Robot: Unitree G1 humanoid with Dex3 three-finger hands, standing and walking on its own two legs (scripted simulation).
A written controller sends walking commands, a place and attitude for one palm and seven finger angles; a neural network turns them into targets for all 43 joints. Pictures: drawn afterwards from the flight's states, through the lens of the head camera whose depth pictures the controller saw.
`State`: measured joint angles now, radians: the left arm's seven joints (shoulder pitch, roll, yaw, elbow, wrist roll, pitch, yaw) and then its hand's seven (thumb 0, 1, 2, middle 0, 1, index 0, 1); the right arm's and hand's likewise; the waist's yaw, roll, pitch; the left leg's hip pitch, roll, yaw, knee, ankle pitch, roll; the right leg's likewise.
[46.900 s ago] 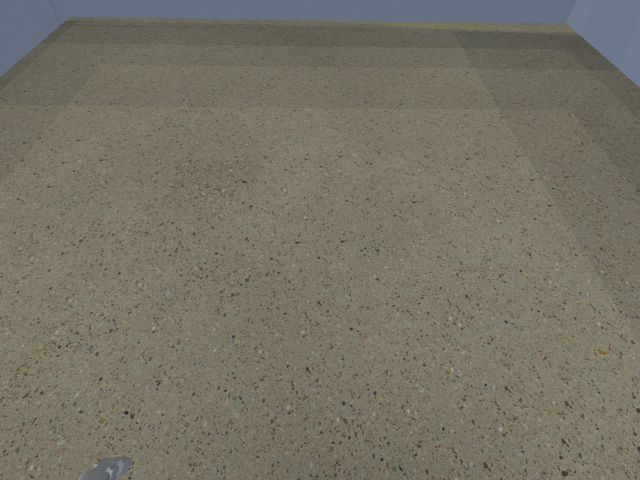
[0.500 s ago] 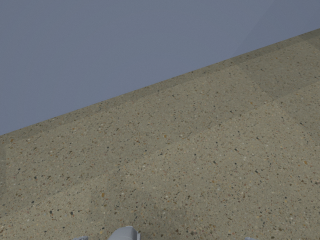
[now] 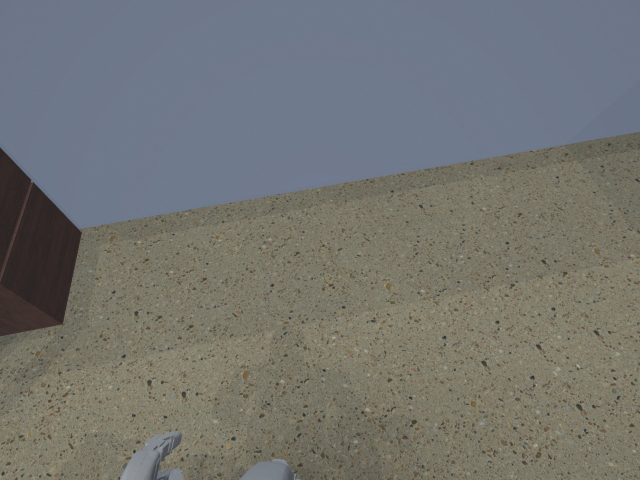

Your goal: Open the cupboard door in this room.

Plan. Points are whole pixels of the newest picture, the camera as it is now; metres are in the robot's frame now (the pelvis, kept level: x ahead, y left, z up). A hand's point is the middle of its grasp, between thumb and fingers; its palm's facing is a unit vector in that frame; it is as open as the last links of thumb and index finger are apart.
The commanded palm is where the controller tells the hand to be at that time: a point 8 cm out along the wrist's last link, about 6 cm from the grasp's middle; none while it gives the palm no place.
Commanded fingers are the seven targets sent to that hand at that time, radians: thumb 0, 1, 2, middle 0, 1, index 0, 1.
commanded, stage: turn to face it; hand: left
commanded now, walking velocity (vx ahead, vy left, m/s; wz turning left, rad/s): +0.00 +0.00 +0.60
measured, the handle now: out of the picture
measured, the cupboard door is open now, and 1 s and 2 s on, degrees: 50 50 50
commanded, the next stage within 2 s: take the last steps up to it in 1.62 s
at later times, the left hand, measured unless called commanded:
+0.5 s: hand out of the picture +0.01 +0.23 -0.16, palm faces +0.35 -0.90 -0.27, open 7.3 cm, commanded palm none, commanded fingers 0.00 0.90 0.90 -0.20 -0.30 -0.20 -0.30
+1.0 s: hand out of the picture +0.02 +0.15 -0.14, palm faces +0.61 -0.75 -0.24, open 7.3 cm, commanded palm none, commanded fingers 0.00 0.90 0.90 -0.20 -0.30 -0.20 -0.30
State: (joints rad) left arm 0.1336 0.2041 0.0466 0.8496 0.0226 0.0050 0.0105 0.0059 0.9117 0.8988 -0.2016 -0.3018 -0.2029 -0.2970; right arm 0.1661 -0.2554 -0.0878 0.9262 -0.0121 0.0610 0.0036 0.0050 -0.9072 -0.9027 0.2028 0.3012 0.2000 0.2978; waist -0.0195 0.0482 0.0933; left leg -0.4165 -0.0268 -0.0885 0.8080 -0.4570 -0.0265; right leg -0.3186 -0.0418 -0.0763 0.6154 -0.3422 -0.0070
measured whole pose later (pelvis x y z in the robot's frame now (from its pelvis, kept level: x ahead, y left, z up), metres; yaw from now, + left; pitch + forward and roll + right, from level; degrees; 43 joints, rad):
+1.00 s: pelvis +0.07 -0.05 +0.01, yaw +38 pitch +1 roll +2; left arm 0.21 0.17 0.04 0.88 0.02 0.00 0.02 0.00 0.92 0.90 -0.21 -0.30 -0.21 -0.30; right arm 0.12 -0.24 -0.08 0.96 -0.01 0.08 0.03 0.01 -0.91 -0.90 0.20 0.30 0.19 0.30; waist 0.00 -0.01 0.11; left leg -0.43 0.02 0.06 0.91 -0.44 -0.06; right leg -0.21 -0.13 -0.27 0.52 -0.32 -0.02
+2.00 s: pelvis +0.10 -0.03 +0.01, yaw +62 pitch +1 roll +1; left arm 0.34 0.20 0.07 1.04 0.03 -0.02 0.00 0.00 0.91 0.90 -0.20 -0.30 -0.21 -0.30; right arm 0.13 -0.20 -0.06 1.00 -0.01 0.04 0.03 0.01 -0.91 -0.90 0.20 0.30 0.19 0.30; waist 0.06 -0.06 0.06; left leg -0.31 0.01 0.09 0.66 -0.41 -0.02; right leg -0.17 -0.14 -0.22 0.48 -0.32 0.02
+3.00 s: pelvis +0.17 +0.32 +0.00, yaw +65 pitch +1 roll -1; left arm 0.43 0.14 0.05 1.15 0.02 -0.04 0.00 0.00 0.92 0.90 -0.20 -0.30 -0.20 -0.30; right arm 0.09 -0.20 -0.05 1.00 -0.03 -0.05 0.02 0.00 -0.92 -0.90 0.20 0.30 0.19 0.30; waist 0.07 -0.02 0.05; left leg -0.39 0.04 0.13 0.53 -0.15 0.02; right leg -0.08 -0.11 -0.15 0.54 -0.43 0.04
